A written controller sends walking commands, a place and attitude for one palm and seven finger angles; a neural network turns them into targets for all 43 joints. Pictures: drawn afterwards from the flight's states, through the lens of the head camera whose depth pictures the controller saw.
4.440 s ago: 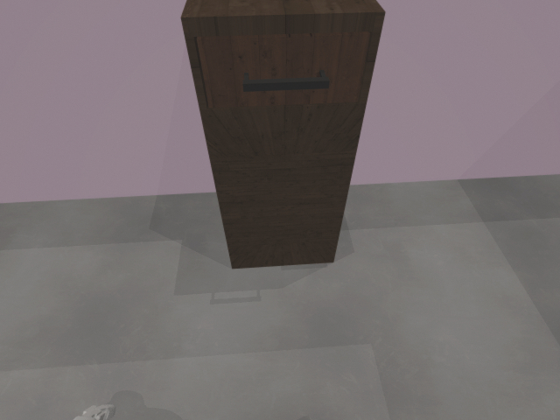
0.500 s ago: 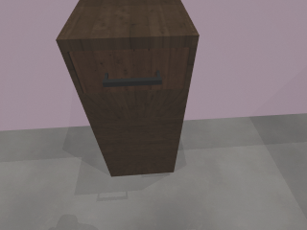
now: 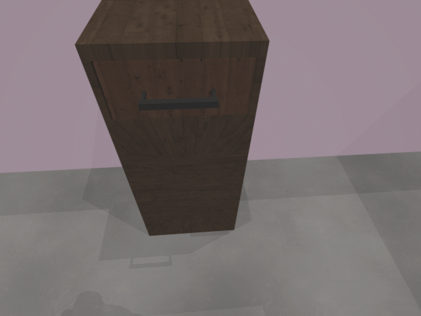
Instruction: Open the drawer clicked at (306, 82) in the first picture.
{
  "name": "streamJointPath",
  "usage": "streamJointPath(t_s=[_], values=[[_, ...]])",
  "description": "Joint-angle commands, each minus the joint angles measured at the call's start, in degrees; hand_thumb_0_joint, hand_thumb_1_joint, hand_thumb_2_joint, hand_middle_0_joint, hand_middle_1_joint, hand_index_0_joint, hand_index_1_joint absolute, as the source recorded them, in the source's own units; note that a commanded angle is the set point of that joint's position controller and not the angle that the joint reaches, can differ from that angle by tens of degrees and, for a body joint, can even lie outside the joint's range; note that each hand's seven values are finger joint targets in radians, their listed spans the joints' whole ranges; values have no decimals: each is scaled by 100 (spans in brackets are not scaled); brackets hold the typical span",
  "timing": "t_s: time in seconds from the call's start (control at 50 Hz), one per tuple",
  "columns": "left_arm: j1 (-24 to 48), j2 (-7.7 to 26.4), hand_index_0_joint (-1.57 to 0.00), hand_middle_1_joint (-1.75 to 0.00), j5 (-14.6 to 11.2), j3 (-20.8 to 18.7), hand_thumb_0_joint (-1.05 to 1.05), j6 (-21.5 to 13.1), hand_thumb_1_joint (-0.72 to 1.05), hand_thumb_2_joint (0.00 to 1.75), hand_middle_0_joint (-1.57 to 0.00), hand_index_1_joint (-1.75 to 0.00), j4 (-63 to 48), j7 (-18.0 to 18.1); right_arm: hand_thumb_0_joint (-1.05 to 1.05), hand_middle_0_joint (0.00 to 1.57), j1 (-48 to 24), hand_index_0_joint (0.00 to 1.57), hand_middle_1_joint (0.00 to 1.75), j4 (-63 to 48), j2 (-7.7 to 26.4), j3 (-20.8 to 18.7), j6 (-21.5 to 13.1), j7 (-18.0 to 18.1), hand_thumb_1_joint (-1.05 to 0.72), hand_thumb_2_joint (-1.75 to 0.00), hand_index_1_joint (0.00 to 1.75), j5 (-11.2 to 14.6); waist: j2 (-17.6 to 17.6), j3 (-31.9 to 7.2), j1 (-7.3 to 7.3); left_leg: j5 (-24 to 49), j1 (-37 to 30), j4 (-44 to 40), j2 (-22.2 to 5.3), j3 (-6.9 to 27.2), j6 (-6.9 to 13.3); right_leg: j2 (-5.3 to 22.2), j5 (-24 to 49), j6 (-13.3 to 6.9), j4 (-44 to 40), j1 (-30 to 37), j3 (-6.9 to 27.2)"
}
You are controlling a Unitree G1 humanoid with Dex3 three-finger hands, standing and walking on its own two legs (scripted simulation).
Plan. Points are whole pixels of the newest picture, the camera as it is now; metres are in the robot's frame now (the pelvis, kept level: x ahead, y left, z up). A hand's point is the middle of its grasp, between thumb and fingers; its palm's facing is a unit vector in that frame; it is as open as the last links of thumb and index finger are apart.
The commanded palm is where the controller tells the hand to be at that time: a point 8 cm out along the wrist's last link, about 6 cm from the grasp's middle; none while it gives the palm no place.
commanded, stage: look again from close up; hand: left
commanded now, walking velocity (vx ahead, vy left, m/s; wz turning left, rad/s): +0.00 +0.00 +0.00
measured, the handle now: (179, 98) +0.60 +0.11 +0.08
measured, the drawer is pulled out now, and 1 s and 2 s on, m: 0.00 0.00 0.00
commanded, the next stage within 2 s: shuffle to correct the standing spot in 0.40 s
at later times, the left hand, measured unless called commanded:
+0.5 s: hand out of the picture -0.01 +0.17 -0.18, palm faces +0.05 -0.99 -0.15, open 7.4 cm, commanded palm none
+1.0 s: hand out of the picture -0.05 +0.13 -0.19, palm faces +0.16 -0.98 -0.12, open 7.4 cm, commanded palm none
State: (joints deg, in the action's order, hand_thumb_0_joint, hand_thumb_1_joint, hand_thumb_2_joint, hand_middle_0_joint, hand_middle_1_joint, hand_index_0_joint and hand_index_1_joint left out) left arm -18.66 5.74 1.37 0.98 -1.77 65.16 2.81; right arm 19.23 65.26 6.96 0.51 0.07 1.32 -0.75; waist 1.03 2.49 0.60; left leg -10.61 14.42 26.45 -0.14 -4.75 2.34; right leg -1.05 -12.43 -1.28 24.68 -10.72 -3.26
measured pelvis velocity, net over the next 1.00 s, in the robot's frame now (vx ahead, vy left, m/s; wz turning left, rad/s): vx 0.02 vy -0.02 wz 0.10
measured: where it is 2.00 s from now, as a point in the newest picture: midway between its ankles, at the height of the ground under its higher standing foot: outside the picture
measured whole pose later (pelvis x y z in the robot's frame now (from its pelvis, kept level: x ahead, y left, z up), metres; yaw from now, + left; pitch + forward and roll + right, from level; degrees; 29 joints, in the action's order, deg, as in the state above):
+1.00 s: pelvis +0.02 -0.02 -0.01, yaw +6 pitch +0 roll -2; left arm -25.5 7.7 2.2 -1.7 0.1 60.0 1.4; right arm 19.9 61.2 7.3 -1.2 0.7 1.7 -1.7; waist -1.6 -0.5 -0.5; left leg -21.5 20.9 41.3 -2.4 -3.8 3.2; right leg -2.0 -16.8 -3.7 27.0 -10.2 -9.9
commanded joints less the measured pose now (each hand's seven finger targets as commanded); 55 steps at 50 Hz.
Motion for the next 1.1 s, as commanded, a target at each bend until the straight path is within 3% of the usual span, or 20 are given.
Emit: streamJointPath(t_s=[0.0, 0.04, 0.12, 0.16, 0.28, 0.48, 0.54, 0.6, 0.66, 0.78, 0.82, 0.86, 0.88, 0.92, 0.98, 1.0, 1.02, 1.04, 1.06, 1.08], values=[[-258, 741, -20, -30, -91, -82, 0, -131, 90, 90, -20, -30, -426, 67, 0, 20, 324, 20, 30, -543, 459, -24, -146, -28, -90, -90, 30, -20, -335, -515, 148, -35, -264, 76, -364, 624, -86, 995, 62, -328, -404, -166, 918], [-232, 717, -20, -30, -70, -82, 0, -63, 90, 90, -20, -30, -507, 45, 0, 20, 240, 20, 30, -590, 491, -24, -117, -22, -90, -90, 30, -29, 122, 107, 113, -201, -23, -90, -465, 759, -39, 807, -453, -300, -349, -605, 758], [-376, 650, -20, -30, -47, -88, 0, 15, 90, 90, -20, -30, -628, 4, 0, 20, 192, 20, 30, -750, 650, -60, -86, -26, -90, -90, 30, -41, -200, 478, 42, -987, 542, -480, -501, 1001, 40, 629, -891, -244, -250, -702, 682], [-434, 655, -20, -30, -35, -97, 0, 36, 90, 90, -20, -30, -685, -4, 0, 20, 173, 20, 30, -759, 689, -59, -102, -26, -90, -90, 30, -44, -42, 465, 12, -1098, 585, -642, -559, 1082, 63, 597, -688, -211, -167, -589, 581], [-498, 680, -20, -30, -37, -103, 0, 42, 90, 90, -20, -30, -778, -31, 0, 20, 68, 20, 30, -779, 799, -55, -162, -19, -90, -90, 30, -35, -102, 234, -54, -926, 511, -846, -610, 1142, 89, 620, -152, -142, -148, -231, 517], [-553, 708, -20, -30, -31, -97, 0, 49, 90, 90, -20, -30, -713, -51, 0, 20, -11, 20, 30, -655, 812, -66, -153, -20, -90, -90, 30, -15, -25, 163, -48, -916, 328, -966, -615, 1095, 54, 679, -55, -96, -355, -164, 513], [-633, 669, -20, -30, 10, -109, 0, 83, 90, 90, -20, -30, -650, -87, 0, 20, 45, 20, 30, -575, 902, -120, -123, -3, -90, -90, 30, -40, -123, 196, -27, -1791, 427, -1206, -797, 1389, 143, 535, -646, -58, -154, -219, 254], [-732, 586, -20, -30, 80, -145, 0, 169, 90, 90, -20, -30, -688, -148, 0, 20, 29, 20, 30, -600, 1085, -244, -66, 41, -90, -90, 30, -65, 252, 360, -34, -2665, 686, -1606, -1100, 1881, 356, 331, -876, -46, 279, -416, -18], [-867, 508, -20, -30, 96, -186, 0, 216, 90, 90, -20, -30, -701, -193, 0, 20, 46, 20, 30, -658, 1123, -330, -43, 77, -90, -90, 30, -77, 321, 358, -64, -2742, 739, -1628, -1226, 2087, 511, 283, -828, -59, 452, -491, -86], [-1100, 562, -20, -30, 77, -273, 0, 180, 90, 90, -20, -30, -708, -220, 0, 20, 65, 20, 30, -730, 923, -366, -46, 83, -90, -90, 30, -99, -48, 277, -126, -2266, 1136, -1006, -865, 1605, 391, 496, -1007, -136, -200, -7, 164], [-1157, 678, -20, -30, 74, -310, 0, 185, 90, 90, -20, -30, -745, -188, 0, 20, 101, 20, 30, -782, 719, -329, -31, 74, -90, -90, 30, -106, -528, 379, -141, -1996, 1519, -250, -428, 1033, 253, 810, -1788, -323, -683, 7, 662], [-1219, 781, -20, -30, 42, -346, 0, 165, 90, 90, -20, -30, -727, -122, 0, 20, 105, 20, 30, -808, 423, -235, -61, 61, -90, -90, 30, -94, -1128, 326, -140, -1114, 1585, 1069, -1, 210, 126, 1403, -2155, -681, -1264, 64, 1390], [-1193, 772, -20, -30, 26, -357, 0, 138, 90, 90, -20, -30, -725, -103, 0, 20, 66, 20, 30, -802, 359, -229, -71, 50, -90, -90, 30, -90, -1058, 343, -125, -1069, 1521, 1656, -34, 79, 128, 1611, -1889, -877, -1425, -53, 1521], [-1080, 729, -20, -30, 56, -356, 0, 122, 90, 90, -20, -30, -725, -89, 0, 20, -54, 20, 30, -826, 320, -230, -74, 17, -90, -90, 30, -81, -587, 446, -86, -1380, 1502, 1963, -177, -10, 122, 1607, -939, -1100, -1311, -127, 1259], [-960, 695, -20, -30, 47, -321, 0, 163, 90, 90, -20, -30, -661, -96, 0, 20, 245, 20, 30, -631, 152, -170, -123, 20, -90, -90, 30, -79, -483, 332, 67, -774, 433, 635, -205, -264, 50, 1165, -72, -851, -622, -463, 542], [-952, 605, -20, -30, 21, -296, 0, 188, 90, 90, -20, -30, -654, -120, 0, 20, 523, 20, 30, -502, 251, -180, -155, 53, -90, -90, 30, -77, -345, 255, 153, -423, -110, 119, -358, -110, 43, 963, -94, -681, -203, -716, 343], [-1074, 387, -20, -30, 18, -263, 0, 197, 90, 90, -20, -30, -661, -167, 0, 20, 788, 20, 30, -399, 583, -254, -194, 108, -90, -90, 30, -94, 357, 200, 202, -209, -670, -398, -1136, 943, 290, 604, -227, -404, 538, -1329, 30], [-1174, 251, -20, -30, 37, -224, 0, 174, 90, 90, -20, -30, -740, -209, 0, 20, 1152, 20, 30, -368, 1081, -390, -205, 170, -90, -90, 30, -116, 1143, -69, 280, 122, -1337, -900, -2295, 2525, 829, 337, -1014, -103, 1530, -2128, -372], [-729, 443, -20, -30, 105, -266, 0, 202, 90, 90, -20, -30, -872, -213, 0, 20, 1244, 20, 30, -296, 1190, -432, -188, 213, -90, -90, 30, -135, 1295, 72, 427, 221, -1221, -1277, -2644, 2913, 1136, 241, -1879, -54, 2725, -2430, -137], [-448, 554, -20, -30, 126, -340, 0, 237, 90, 90, -20, -30, -943, -238, 0, 20, 1149, 20, 30, -295, 1126, -417, -189, 236, -90, -90, 30, -125, 824, 374, 367, 177, -719, -1392, -2660, 2830, 1207, 398, -1712, -44, 3379, -2578, 215]])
